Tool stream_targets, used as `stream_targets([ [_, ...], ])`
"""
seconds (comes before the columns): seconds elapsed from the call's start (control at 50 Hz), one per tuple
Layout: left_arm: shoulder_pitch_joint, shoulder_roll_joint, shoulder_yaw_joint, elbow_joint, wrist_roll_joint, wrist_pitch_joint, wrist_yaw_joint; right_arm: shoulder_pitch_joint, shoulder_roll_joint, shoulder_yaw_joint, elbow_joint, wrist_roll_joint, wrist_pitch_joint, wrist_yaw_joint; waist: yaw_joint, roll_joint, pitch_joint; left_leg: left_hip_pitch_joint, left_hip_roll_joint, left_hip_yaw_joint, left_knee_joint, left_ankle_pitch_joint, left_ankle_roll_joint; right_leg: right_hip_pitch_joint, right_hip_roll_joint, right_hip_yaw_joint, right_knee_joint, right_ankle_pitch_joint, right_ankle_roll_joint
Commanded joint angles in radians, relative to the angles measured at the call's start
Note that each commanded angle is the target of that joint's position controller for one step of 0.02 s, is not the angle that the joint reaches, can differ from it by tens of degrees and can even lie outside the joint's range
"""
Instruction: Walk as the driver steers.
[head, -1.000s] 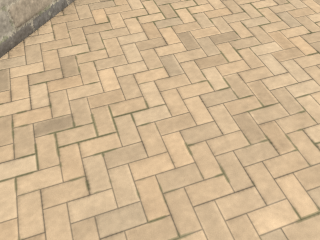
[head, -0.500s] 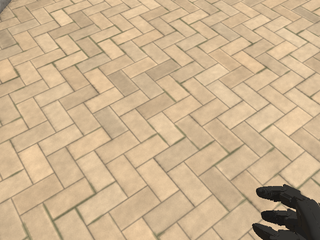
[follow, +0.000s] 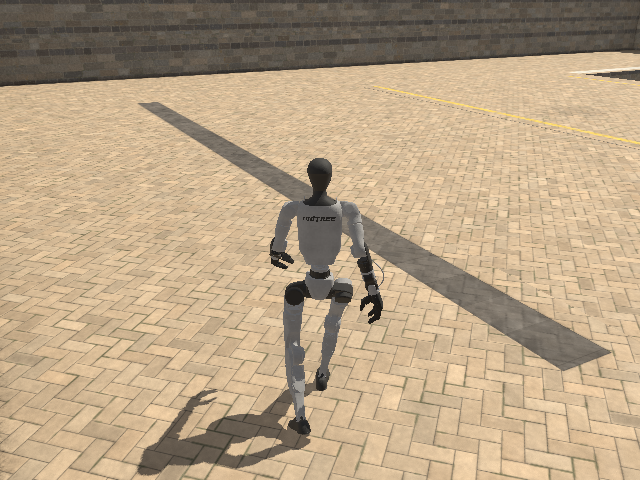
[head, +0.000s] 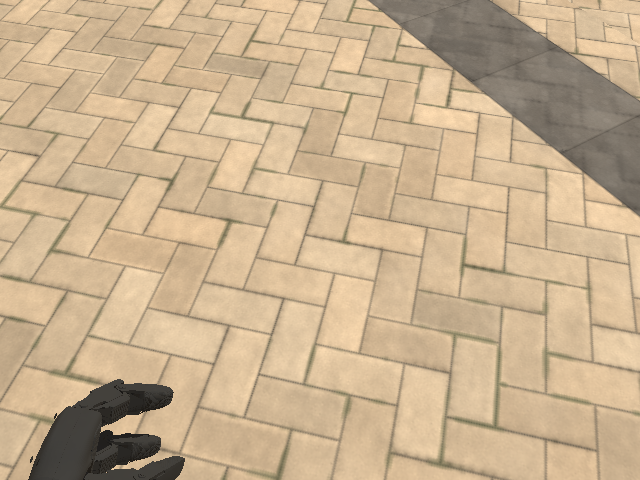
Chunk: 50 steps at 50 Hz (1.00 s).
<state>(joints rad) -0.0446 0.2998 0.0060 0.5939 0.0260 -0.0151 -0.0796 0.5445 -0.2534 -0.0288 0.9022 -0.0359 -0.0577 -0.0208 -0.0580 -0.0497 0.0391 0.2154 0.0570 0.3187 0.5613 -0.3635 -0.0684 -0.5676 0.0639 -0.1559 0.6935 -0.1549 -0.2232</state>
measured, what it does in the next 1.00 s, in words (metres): walks ahead: left foot, then right foot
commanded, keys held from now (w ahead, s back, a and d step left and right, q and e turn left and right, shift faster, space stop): w+e+shift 0.02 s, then w+shift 0.02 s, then shift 0.48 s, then q+shift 0.48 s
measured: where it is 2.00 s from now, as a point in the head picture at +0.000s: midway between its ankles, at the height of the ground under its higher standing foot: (285, 431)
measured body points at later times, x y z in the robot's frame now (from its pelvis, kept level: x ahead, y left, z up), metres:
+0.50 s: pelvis +0.37 +0.03 +0.02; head +0.41 +0.00 +0.46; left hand +0.49 +0.29 -0.10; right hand +0.52 -0.24 -0.07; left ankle +0.53 +0.08 -0.70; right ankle +0.19 -0.06 -0.60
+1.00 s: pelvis +0.42 -0.02 +0.04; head +0.45 -0.05 +0.49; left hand +0.56 +0.26 -0.04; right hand +0.58 -0.32 -0.07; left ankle +0.44 +0.11 -0.61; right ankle +0.44 -0.14 -0.70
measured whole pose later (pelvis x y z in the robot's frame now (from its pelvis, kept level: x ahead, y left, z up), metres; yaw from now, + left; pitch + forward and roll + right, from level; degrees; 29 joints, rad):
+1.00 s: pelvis +0.42 -0.02 +0.04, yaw +5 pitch +2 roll +0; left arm 0.15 0.24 0.06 0.71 0.02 0.00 0.06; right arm 0.20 -0.36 -0.12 0.66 0.02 0.06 -0.02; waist -0.01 0.06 0.02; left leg -0.64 -0.06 -0.08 1.14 -0.36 -0.07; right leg -0.26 0.00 -0.01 0.45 -0.22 -0.01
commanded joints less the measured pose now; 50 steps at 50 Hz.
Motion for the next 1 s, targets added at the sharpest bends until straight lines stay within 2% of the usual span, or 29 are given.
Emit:
stream_targets([
  [0.02, 0.440, 0.273, 0.124, 0.122, -0.029, 0.012, 0.064, -0.190, -0.129, -0.034, -0.179, -0.022, -0.001, 0.014, 0.206, -0.149, -0.137, -0.792, -0.025, -0.089, 0.975, -0.081, 0.058, 0.827, -0.136, 0.406, -0.051, 0.013, -0.107],
  [0.04, 0.427, 0.338, 0.132, 0.065, 0.013, 0.025, 0.064, -0.167, -0.149, -0.028, -0.300, 0.009, -0.023, 0.013, 0.162, -0.142, -0.351, -1.084, -0.074, -0.312, 1.162, -0.147, 0.034, 1.094, -0.313, 0.883, -0.246, -0.096, -0.300],
  [0.06, 0.444, 0.278, 0.129, 0.063, 0.009, 0.026, 0.079, -0.267, -0.181, -0.022, -0.305, 0.009, -0.048, 0.013, 0.195, 0.046, -0.275, -1.139, -0.017, -0.380, 1.079, -0.045, 0.039, 0.991, -0.344, 0.931, -0.402, -0.114, -0.250],
  [0.08, 0.395, 0.225, 0.114, 0.087, 0.004, 0.014, 0.090, -0.260, -0.176, -0.017, -0.289, 0.018, -0.055, 0.011, 0.125, 0.119, -0.096, -1.094, 0.024, -0.369, 0.964, 0.012, 0.040, 0.785, -0.329, 0.821, -0.428, 0.057, -0.210],
  [0.12, 0.313, 0.163, 0.088, 0.089, -0.006, -0.022, 0.097, -0.216, -0.157, -0.012, -0.254, -0.006, -0.023, 0.004, 0.019, 0.188, 0.004, -0.889, 0.073, -0.357, 0.831, -0.016, 0.017, 0.469, -0.269, 0.601, -0.391, 0.561, -0.159],
  [0.16, 0.306, 0.129, 0.070, 0.115, -0.024, -0.047, 0.089, -0.195, -0.132, -0.009, -0.248, -0.018, 0.016, 0.013, -0.023, 0.171, 0.006, -0.747, 0.088, -0.343, 0.654, -0.045, -0.001, 0.301, -0.198, 0.449, -0.405, 0.751, -0.114],
  [0.18, 0.231, 0.077, 0.069, 0.077, -0.066, -0.074, 0.084, -0.287, -0.154, -0.035, -0.273, 0.046, -0.030, -0.003, 0.001, 0.189, -0.002, -0.793, 0.082, -0.373, 0.602, 0.002, -0.007, 0.299, -0.183, 0.468, -0.399, 0.683, -0.093],
  [0.2, 0.231, 0.108, 0.073, 0.091, -0.074, -0.079, 0.090, -0.349, -0.113, -0.019, -0.305, 0.039, -0.048, -0.004, 0.006, 0.161, -0.017, -0.803, 0.074, -0.349, 0.494, 0.063, -0.011, 0.293, -0.158, 0.424, -0.388, 0.717, -0.078],
  [0.24, 0.285, 0.112, 0.078, 0.121, -0.064, -0.057, 0.118, -0.451, -0.038, 0.008, -0.328, 0.023, -0.075, 0.008, 0.062, 0.119, -0.042, -0.709, 0.004, -0.280, 0.210, 0.314, -0.001, 0.254, -0.049, 0.293, -0.358, 0.697, -0.007],
  [0.3, 0.467, 0.098, 0.074, 0.195, -0.048, -0.029, 0.132, -0.555, -0.043, 0.000, -0.349, 0.029, -0.088, 0.040, 0.155, 0.019, -0.078, -0.578, -0.117, -0.248, -0.023, 0.663, 0.033, 0.319, -0.048, 0.315, -0.331, 0.538, 0.072],
  [0.36, 0.436, 0.093, 0.077, 0.199, -0.040, -0.024, 0.134, -0.477, -0.120, -0.037, -0.342, 0.021, -0.084, 0.043, 0.064, -0.072, -0.110, -0.493, -0.146, -0.281, -0.101, 0.619, 0.089, 0.447, -0.078, 0.376, -0.165, 0.613, 0.130],
  [0.38, 0.369, 0.104, 0.081, 0.179, -0.038, -0.023, 0.131, -0.356, -0.135, -0.048, -0.307, 0.014, -0.089, 0.043, -0.023, -0.076, -0.155, -0.380, -0.124, -0.279, -0.155, 0.709, 0.107, 0.454, -0.061, 0.353, -0.017, 0.639, 0.163],
  [0.4, 0.306, 0.080, 0.074, 0.136, -0.021, -0.024, 0.123, -0.187, -0.177, -0.057, -0.263, 0.003, -0.091, 0.040, -0.102, -0.024, -0.261, -0.160, 0.023, -0.390, -0.103, 1.045, 0.159, 0.359, -0.017, 0.329, 0.265, 0.400, 0.204],
  [0.42, 0.549, -0.020, 0.050, 0.176, -0.019, -0.021, 0.111, -0.178, -0.172, -0.036, -0.258, -0.033, -0.084, 0.046, 0.003, 0.273, -0.456, 0.170, 0.365, -0.740, 0.059, 1.519, 0.386, 0.098, 0.124, 0.379, 0.706, -0.591, 0.278],
  [0.44, 0.654, 0.063, 0.053, 0.215, -0.048, -0.017, 0.090, -0.163, -0.150, -0.041, -0.259, -0.010, -0.071, 0.052, -0.013, 0.232, -0.622, 0.241, 0.420, -0.960, -0.007, 1.242, 0.465, 0.030, 0.095, 0.508, 0.812, -0.556, 0.262],
  [0.46, 0.525, 0.127, 0.070, 0.197, -0.067, 0.000, 0.087, -0.269, -0.133, -0.043, -0.286, 0.013, -0.055, 0.045, -0.025, 0.140, -0.487, 0.107, 0.372, -0.885, -0.075, 0.935, 0.438, -0.020, 0.039, 0.464, 0.814, -0.484, 0.275],
  [0.5, 0.342, 0.117, 0.075, 0.149, -0.044, 0.037, 0.108, -0.426, -0.065, -0.010, -0.290, 0.025, -0.022, 0.031, 0.038, 0.007, -0.189, -0.299, 0.246, -0.727, -0.200, 0.524, 0.350, -0.025, -0.027, 0.329, 0.691, -0.369, 0.285],
  [0.54, 0.376, 0.064, 0.071, 0.143, -0.032, 0.061, 0.114, -0.469, -0.086, -0.014, -0.276, 0.017, -0.003, 0.037, 0.099, 0.105, -0.087, -0.553, 0.128, -0.629, -0.290, 0.372, 0.292, 0.103, -0.065, 0.249, 0.509, -0.310, 0.284],
  [0.6, 0.358, 0.014, 0.058, 0.127, -0.020, 0.046, 0.133, -0.439, -0.156, -0.049, -0.269, 0.021, 0.009, 0.036, 0.094, 0.154, -0.137, -0.556, 0.091, -0.590, -0.278, 0.561, 0.303, 0.160, -0.044, 0.214, 0.295, -0.317, 0.297],
  [0.64, 0.323, 0.031, 0.061, 0.119, -0.017, 0.048, 0.140, -0.419, -0.176, -0.065, -0.277, 0.032, 0.025, 0.024, 0.079, 0.154, -0.200, -0.505, 0.109, -0.650, -0.275, 0.396, 0.309, 0.156, -0.047, 0.248, 0.235, -0.258, 0.295],
  [0.7, 0.238, 0.049, 0.068, 0.095, -0.021, 0.049, 0.142, -0.429, -0.184, -0.078, -0.296, 0.046, 0.053, 0.005, 0.064, 0.184, -0.158, -0.547, 0.093, -0.736, -0.322, 0.029, 0.282, 0.140, -0.030, 0.271, 0.146, -0.204, 0.282],
  [0.82, 0.263, 0.054, 0.079, 0.105, -0.044, -0.001, 0.117, -0.413, -0.183, -0.100, -0.311, 0.064, 0.089, -0.020, 0.089, 0.223, -0.143, -0.563, 0.031, -0.812, -0.285, -0.042, 0.218, 0.319, 0.005, 0.259, -0.227, -0.103, 0.233],
  [0.84, 0.304, 0.090, 0.092, 0.116, -0.042, -0.004, 0.116, -0.401, -0.164, -0.097, -0.315, 0.070, 0.093, -0.020, 0.102, 0.199, -0.153, -0.639, -0.013, -0.779, -0.232, -0.095, 0.174, 0.444, -0.063, 0.284, -0.324, -0.067, 0.202],
  [0.86, 0.322, 0.177, 0.114, 0.116, -0.007, 0.000, 0.122, -0.406, -0.119, -0.087, -0.339, 0.073, 0.093, -0.018, 0.087, 0.000, -0.153, -0.819, -0.111, -0.626, -0.013, -0.190, 0.112, 0.539, -0.280, 0.498, -0.386, -0.118, 0.093],
  [0.88, 0.242, 0.189, 0.117, 0.095, 0.034, 0.002, 0.120, -0.385, -0.129, -0.093, -0.359, 0.068, 0.079, -0.007, 0.046, -0.228, -0.127, -0.930, -0.191, -0.459, 0.283, -0.227, 0.069, 0.461, -0.458, 0.701, -0.440, 0.053, -0.019],
  [0.9, 0.158, 0.115, 0.097, 0.050, 0.041, -0.004, 0.126, -0.342, -0.210, -0.117, -0.329, 0.056, 0.075, 0.000, 0.022, -0.150, -0.124, -0.919, -0.119, -0.462, 0.471, -0.173, 0.034, 0.424, -0.460, 0.627, -0.424, 0.141, -0.030],
  [0.92, 0.093, 0.065, 0.085, 0.030, 0.021, -0.005, 0.133, -0.301, -0.227, -0.127, -0.296, 0.058, 0.086, 0.002, -0.003, -0.085, -0.115, -0.896, -0.110, -0.442, 0.546, -0.106, 0.018, 0.400, -0.384, 0.501, -0.396, 0.161, 0.024],
  [0.96, 0.062, 0.043, 0.074, 0.018, -0.012, -0.003, 0.138, -0.267, -0.185, -0.117, -0.273, 0.052, 0.111, -0.004, 0.002, -0.057, -0.089, -0.931, -0.088, -0.413, 0.702, -0.017, -0.016, 0.405, -0.311, 0.361, -0.371, 0.187, 0.065],
  [1.0, 0.092, 0.054, 0.073, 0.019, -0.006, 0.005, 0.148, -0.313, -0.153, -0.102, -0.306, 0.063, 0.119, 0.005, 0.026, -0.069, -0.064, -0.952, -0.054, -0.360, 0.721, 0.042, -0.043, 0.401, -0.287, 0.265, -0.382, 0.221, 0.047],
])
